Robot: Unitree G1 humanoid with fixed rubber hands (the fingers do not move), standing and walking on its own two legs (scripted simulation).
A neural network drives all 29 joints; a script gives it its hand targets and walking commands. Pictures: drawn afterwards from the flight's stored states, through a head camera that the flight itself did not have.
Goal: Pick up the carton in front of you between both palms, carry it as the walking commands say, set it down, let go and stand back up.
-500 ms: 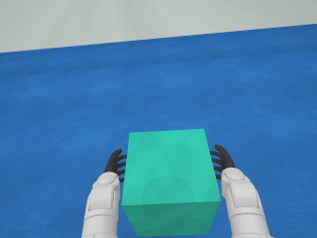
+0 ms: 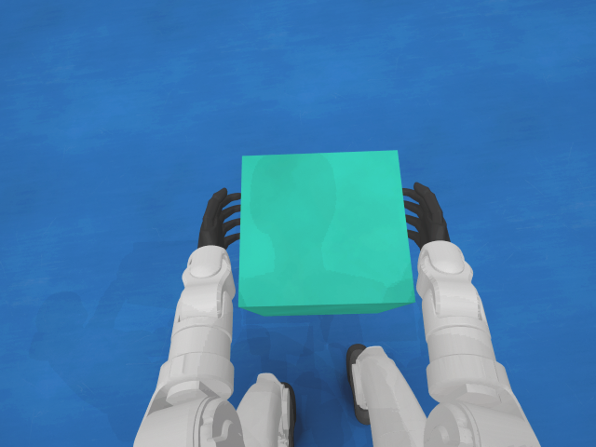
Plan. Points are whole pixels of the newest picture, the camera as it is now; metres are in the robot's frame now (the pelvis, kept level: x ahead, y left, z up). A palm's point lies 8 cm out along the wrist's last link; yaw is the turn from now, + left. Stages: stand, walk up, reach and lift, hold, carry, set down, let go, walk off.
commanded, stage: set down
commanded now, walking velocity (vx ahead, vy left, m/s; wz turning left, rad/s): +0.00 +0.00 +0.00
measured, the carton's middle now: (320, 246) +0.39 -0.03 -0.14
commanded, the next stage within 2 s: none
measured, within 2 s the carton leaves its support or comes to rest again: rests again in 1.86 s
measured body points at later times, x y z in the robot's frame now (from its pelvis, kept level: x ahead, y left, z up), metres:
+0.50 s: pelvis -0.01 +0.02 -0.12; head +0.25 -0.02 +0.25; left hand +0.47 +0.09 -0.21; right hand +0.43 -0.21 -0.21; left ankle +0.02 +0.13 -0.68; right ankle +0.10 -0.11 -0.68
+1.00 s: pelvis -0.04 +0.01 -0.23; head +0.30 -0.04 +0.06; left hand +0.53 +0.06 -0.36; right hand +0.46 -0.24 -0.37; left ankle +0.02 +0.13 -0.68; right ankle +0.10 -0.11 -0.68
